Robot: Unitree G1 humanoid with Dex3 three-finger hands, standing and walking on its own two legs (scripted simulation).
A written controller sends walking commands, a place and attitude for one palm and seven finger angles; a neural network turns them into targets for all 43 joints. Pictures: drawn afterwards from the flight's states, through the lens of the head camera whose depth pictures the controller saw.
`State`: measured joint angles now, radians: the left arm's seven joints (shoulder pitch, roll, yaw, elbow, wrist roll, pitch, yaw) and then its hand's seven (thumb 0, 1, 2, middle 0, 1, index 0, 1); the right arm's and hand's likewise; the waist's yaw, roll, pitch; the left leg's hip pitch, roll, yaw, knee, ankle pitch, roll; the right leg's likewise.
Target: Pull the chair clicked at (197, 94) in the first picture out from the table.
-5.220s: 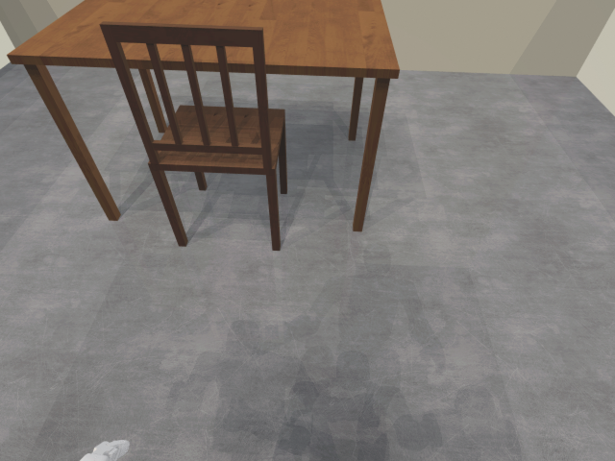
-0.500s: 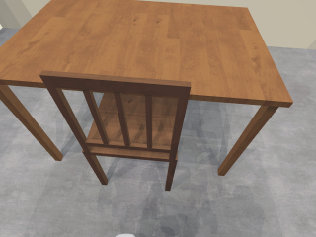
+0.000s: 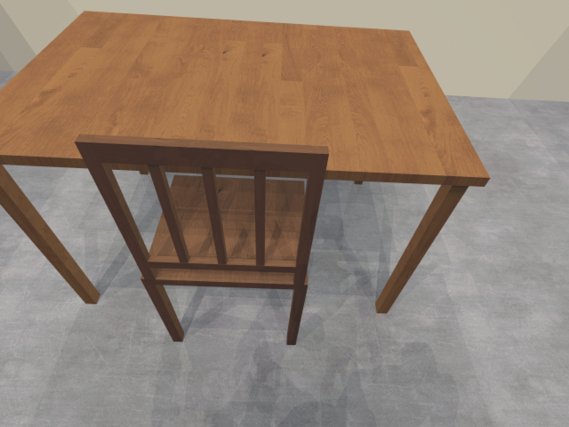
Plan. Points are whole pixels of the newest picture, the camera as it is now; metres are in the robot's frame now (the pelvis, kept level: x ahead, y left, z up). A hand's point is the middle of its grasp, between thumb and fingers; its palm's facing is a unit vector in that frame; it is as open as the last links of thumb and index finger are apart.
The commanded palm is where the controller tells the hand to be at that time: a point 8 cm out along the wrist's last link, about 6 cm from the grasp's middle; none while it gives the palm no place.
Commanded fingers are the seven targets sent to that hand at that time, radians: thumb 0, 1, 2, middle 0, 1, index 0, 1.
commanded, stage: come to a stop and stand still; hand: left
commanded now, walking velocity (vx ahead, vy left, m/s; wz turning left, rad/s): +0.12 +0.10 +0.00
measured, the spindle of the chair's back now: (216, 220) +0.52 +0.16 -0.09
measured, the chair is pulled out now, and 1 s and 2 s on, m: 0.00 0.00 0.00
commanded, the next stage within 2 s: look again from close up in 0.96 s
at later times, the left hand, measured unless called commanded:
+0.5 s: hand out of the picture -0.03 +0.13 -0.19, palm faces +0.11 -0.98 -0.15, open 7.4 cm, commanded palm none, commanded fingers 0.00 0.90 0.90 -0.20 -0.30 -0.20 -0.30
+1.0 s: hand out of the picture +0.00 +0.19 -0.18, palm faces +0.04 -0.98 -0.20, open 7.4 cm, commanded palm none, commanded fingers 0.00 0.90 0.90 -0.20 -0.30 -0.20 -0.30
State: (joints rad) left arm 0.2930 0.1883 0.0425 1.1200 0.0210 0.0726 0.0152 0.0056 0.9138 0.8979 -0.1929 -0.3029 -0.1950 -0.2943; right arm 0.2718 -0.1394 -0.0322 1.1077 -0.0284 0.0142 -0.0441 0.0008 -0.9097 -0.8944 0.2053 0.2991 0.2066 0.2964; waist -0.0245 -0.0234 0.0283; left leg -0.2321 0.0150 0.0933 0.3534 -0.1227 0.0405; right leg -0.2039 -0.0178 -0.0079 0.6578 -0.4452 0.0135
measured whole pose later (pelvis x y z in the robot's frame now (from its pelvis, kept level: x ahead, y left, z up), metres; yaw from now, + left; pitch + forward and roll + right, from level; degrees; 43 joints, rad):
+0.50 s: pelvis +0.01 -0.02 -0.01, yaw +1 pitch -1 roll +0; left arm 0.32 0.09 0.02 1.14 0.01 0.00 0.04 0.00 0.91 0.90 -0.20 -0.30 -0.20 -0.30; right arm 0.23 -0.15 -0.02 1.13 -0.01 0.00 -0.05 0.01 -0.92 -0.89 0.20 0.30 0.20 0.30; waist 0.03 0.00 0.06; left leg -0.21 0.02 0.05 0.49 -0.25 0.00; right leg -0.12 -0.01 -0.05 0.48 -0.36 -0.01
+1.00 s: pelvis +0.00 +0.01 +0.00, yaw +1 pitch -2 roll +1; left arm 0.25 0.17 0.01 1.15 0.01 0.01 0.03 0.00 0.91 0.90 -0.19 -0.30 -0.20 -0.29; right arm 0.23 -0.16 0.01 1.14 -0.01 0.00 -0.04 0.00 -0.93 -0.89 0.20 0.30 0.20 0.30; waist 0.01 -0.02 0.04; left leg -0.13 -0.03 0.07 0.36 -0.20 0.04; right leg -0.06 -0.06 -0.03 0.37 -0.28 0.03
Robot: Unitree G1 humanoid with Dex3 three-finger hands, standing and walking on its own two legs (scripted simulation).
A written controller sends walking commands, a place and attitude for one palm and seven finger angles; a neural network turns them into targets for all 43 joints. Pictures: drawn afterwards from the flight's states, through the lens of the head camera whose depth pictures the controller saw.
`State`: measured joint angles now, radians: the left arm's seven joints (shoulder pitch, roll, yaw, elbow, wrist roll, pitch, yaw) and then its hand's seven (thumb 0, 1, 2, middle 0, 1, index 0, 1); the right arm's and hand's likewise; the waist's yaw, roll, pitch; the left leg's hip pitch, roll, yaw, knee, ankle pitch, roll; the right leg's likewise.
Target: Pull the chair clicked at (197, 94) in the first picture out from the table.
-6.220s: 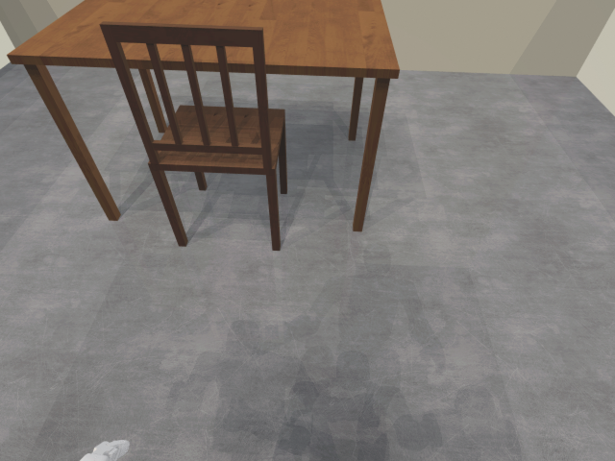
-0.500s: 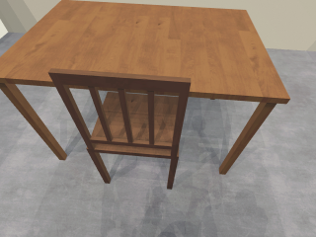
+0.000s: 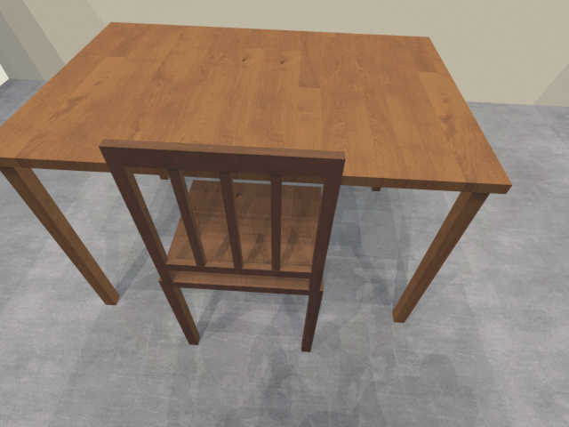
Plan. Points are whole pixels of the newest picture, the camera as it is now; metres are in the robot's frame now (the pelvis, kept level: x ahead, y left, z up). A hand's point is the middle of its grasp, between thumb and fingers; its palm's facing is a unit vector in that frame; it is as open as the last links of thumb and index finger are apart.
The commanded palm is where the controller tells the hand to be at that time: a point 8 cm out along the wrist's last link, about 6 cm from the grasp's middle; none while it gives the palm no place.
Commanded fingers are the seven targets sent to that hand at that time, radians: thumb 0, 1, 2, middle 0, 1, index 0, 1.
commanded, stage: look again from close up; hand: left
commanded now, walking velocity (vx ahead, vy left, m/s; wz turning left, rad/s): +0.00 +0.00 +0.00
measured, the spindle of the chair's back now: (232, 224) +0.52 +0.15 -0.09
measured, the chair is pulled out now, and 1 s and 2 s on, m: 0.00 0.00 0.00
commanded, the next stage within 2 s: shuffle to correct the standing spot in 1.62 s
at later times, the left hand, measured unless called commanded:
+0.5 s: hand out of the picture -0.05 +0.17 -0.19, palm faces +0.02 -0.99 -0.17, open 7.4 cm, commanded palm none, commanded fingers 0.00 0.90 0.90 -0.20 -0.30 -0.20 -0.30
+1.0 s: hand out of the picture -0.08 +0.16 -0.19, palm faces +0.03 -0.99 -0.13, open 7.4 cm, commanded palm none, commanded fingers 0.00 0.90 0.90 -0.20 -0.30 -0.20 -0.30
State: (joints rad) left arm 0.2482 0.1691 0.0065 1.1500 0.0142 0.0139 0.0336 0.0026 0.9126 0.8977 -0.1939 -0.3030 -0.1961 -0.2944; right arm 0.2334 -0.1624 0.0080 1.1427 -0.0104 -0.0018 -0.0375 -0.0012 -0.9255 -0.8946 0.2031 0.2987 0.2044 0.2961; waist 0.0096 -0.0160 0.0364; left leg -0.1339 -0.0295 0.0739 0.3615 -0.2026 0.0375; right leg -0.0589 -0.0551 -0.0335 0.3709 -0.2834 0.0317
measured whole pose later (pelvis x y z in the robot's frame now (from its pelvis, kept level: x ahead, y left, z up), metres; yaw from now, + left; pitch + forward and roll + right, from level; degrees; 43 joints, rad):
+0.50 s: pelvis -0.04 +0.00 -0.01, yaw +0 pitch -2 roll +0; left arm 0.34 0.15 -0.02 1.07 0.02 -0.01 0.03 0.00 0.91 0.90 -0.20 -0.30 -0.20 -0.29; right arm 0.28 -0.16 0.00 1.08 -0.02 0.00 -0.01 0.01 -0.91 -0.89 0.20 0.30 0.20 0.30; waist 0.00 -0.01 0.02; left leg -0.26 -0.01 0.07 0.50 -0.21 0.04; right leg -0.18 -0.04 -0.04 0.49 -0.28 0.02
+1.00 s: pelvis -0.05 +0.01 -0.01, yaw +0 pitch -1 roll -1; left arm 0.37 0.13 -0.02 1.10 0.02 -0.01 0.04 0.00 0.91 0.90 -0.19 -0.30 -0.20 -0.29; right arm 0.29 -0.13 0.01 1.13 -0.01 0.00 -0.01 0.01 -0.91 -0.89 0.20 0.30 0.20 0.30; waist 0.00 -0.03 0.02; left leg -0.26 -0.01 0.07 0.45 -0.18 0.05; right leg -0.17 -0.04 -0.03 0.44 -0.25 0.03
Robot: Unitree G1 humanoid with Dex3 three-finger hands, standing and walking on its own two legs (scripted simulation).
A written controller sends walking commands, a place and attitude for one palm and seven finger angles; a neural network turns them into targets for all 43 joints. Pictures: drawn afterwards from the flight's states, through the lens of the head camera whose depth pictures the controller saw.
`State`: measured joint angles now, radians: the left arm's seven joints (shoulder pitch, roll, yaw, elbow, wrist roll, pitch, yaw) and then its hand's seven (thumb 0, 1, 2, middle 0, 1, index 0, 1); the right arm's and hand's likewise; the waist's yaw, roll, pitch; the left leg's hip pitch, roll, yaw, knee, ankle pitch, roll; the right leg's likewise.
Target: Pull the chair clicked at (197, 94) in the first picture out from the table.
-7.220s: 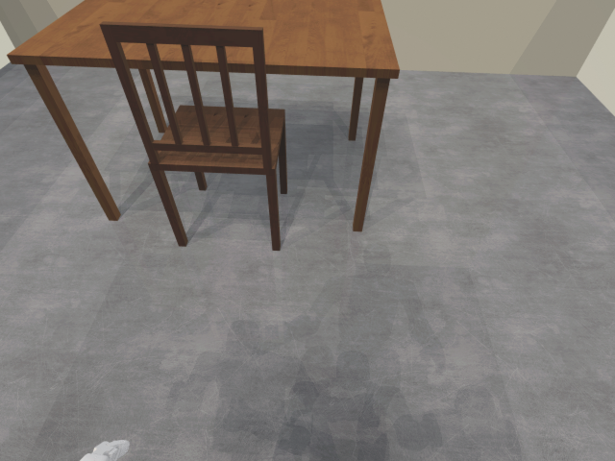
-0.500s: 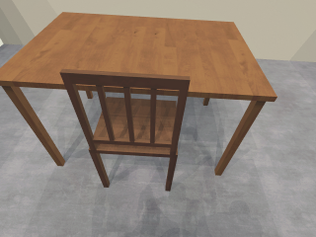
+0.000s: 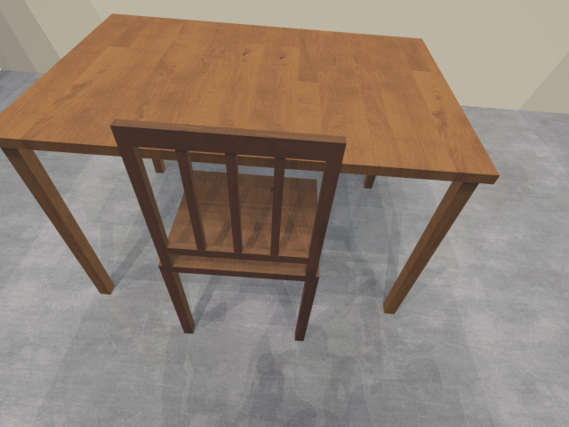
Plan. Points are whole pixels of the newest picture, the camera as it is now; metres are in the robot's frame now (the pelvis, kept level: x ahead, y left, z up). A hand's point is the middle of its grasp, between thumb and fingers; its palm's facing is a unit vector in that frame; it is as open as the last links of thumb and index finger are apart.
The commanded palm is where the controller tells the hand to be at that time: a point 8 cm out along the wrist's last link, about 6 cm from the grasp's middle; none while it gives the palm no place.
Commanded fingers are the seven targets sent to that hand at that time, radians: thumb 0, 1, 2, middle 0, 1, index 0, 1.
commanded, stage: look again from close up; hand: left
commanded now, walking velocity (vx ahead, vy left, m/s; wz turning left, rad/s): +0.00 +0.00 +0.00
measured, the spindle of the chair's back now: (235, 207) +0.56 +0.14 -0.09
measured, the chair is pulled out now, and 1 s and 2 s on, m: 0.00 0.00 0.00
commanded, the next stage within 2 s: shuffle to correct the standing spot in 0.62 s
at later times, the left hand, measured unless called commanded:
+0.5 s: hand out of the picture -0.02 +0.16 -0.18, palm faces +0.03 -0.99 -0.14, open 7.4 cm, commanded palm none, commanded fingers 0.00 0.90 0.90 -0.20 -0.30 -0.20 -0.30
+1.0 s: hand out of the picture -0.02 +0.15 -0.18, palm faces +0.04 -0.99 -0.15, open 7.4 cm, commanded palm none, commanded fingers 0.00 0.90 0.90 -0.20 -0.30 -0.20 -0.30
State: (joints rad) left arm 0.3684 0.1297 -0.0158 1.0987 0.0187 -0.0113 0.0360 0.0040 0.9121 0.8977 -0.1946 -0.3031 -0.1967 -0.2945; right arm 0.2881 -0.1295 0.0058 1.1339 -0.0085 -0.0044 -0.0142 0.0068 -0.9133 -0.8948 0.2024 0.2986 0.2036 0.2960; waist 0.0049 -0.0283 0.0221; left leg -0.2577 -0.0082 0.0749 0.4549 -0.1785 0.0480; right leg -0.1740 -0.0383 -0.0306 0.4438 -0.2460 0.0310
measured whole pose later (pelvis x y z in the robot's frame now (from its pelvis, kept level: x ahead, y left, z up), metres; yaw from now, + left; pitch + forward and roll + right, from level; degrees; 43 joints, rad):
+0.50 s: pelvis +0.01 +0.01 +0.00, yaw +0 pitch -1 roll +0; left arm 0.35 0.13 -0.01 1.10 0.02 -0.01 0.04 0.00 0.91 0.90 -0.19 -0.30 -0.20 -0.29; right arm 0.28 -0.13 0.01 1.15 -0.01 -0.01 -0.02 0.01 -0.92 -0.89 0.20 0.30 0.20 0.30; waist 0.00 -0.03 0.02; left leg -0.23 -0.02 0.08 0.43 -0.18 0.06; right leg -0.15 -0.05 -0.02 0.42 -0.25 0.04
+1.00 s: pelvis +0.04 -0.01 +0.00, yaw -1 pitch +0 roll +1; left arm 0.41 0.13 0.01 1.11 0.03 -0.01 0.02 0.00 0.91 0.90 -0.19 -0.30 -0.20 -0.29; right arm 0.32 -0.12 -0.01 1.15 -0.02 0.00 -0.01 0.00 -0.91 -0.89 0.20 0.30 0.20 0.30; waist 0.01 -0.02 -0.01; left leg -0.24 -0.01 0.08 0.48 -0.25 0.04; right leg -0.17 -0.05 -0.03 0.50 -0.32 0.01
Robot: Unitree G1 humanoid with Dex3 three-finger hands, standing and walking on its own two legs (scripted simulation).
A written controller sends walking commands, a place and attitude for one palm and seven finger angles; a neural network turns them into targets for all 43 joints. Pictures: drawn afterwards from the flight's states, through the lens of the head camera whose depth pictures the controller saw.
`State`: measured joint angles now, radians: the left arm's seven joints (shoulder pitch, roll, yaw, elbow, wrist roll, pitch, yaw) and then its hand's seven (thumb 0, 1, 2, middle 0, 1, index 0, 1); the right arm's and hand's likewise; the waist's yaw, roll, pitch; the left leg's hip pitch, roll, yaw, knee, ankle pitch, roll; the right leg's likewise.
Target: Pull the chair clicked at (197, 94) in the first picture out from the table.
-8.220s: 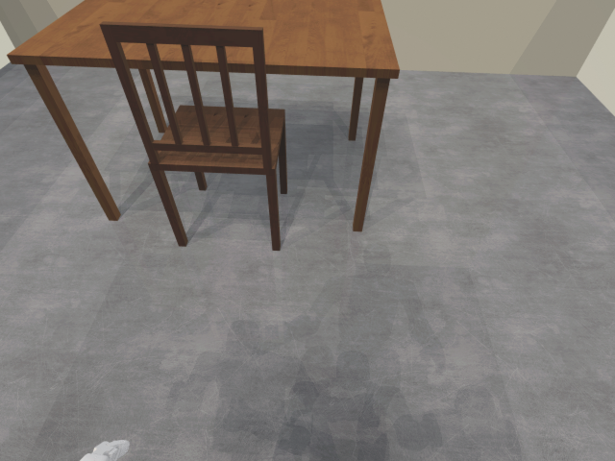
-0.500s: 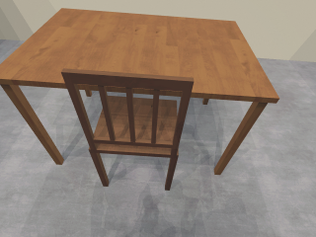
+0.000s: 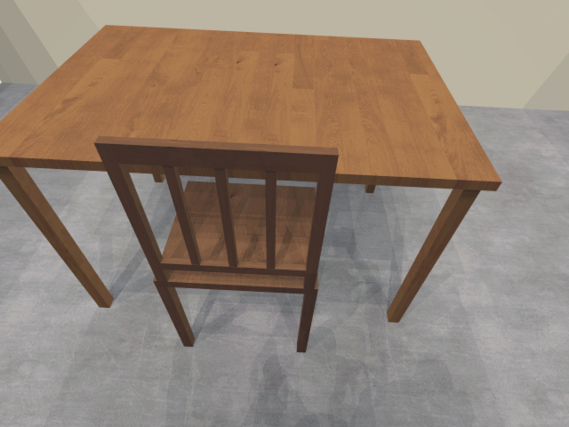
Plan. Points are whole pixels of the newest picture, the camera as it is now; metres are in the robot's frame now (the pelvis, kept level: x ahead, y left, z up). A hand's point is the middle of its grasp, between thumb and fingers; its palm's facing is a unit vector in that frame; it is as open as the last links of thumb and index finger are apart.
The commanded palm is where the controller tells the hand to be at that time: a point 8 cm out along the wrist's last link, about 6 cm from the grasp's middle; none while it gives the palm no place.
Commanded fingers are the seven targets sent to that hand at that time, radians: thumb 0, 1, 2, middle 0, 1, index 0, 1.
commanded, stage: shuffle to correct the standing spot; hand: left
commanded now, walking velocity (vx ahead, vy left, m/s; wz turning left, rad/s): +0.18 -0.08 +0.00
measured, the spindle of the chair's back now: (227, 222) +0.53 +0.16 -0.08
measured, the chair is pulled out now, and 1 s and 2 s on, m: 0.00 0.00 0.00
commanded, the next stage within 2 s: come to a stop and stand still in 0.30 s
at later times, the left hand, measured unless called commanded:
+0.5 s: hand out of the picture +0.12 +0.14 -0.18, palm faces +0.02 -0.98 -0.20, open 7.3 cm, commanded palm none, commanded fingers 0.00 0.90 0.90 -0.20 -0.30 -0.20 -0.30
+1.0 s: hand out of the picture +0.12 +0.14 -0.18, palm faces +0.09 -0.98 -0.18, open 7.3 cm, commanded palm none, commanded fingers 0.00 0.90 0.90 -0.20 -0.30 -0.20 -0.30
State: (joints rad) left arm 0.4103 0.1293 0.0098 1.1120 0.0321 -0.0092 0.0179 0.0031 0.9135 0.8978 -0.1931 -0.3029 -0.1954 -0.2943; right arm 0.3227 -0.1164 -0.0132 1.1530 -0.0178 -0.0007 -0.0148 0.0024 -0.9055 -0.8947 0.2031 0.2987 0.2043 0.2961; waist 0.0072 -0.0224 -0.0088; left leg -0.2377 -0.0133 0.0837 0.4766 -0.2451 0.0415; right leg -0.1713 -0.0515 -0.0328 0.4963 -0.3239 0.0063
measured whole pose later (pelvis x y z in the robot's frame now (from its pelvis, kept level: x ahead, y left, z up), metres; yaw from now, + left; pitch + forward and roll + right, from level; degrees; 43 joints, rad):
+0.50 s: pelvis +0.10 -0.05 +0.00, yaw +0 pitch -1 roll +0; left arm 0.27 0.17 0.05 1.05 0.03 0.00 0.00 0.04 0.96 0.90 -0.20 -0.30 -0.20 -0.29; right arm 0.36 -0.11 -0.01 1.14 -0.04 -0.05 -0.03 0.00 -0.91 -0.89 0.20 0.30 0.20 0.30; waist -0.01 0.00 0.07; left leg -0.08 0.06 0.11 0.46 -0.37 -0.02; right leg -0.45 -0.07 -0.08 0.74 -0.26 -0.02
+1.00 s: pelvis +0.08 -0.04 -0.01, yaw +1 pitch -3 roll +1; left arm 0.22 0.18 0.06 1.00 0.03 0.07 0.03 0.00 0.92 0.90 -0.20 -0.30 -0.20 -0.29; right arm 0.25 -0.14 -0.02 1.02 -0.03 0.01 -0.03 0.00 -0.92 -0.89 0.20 0.30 0.20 0.30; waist 0.01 -0.06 0.02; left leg -0.23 -0.04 0.11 0.52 -0.24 0.07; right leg -0.44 -0.03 0.01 0.91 -0.34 0.00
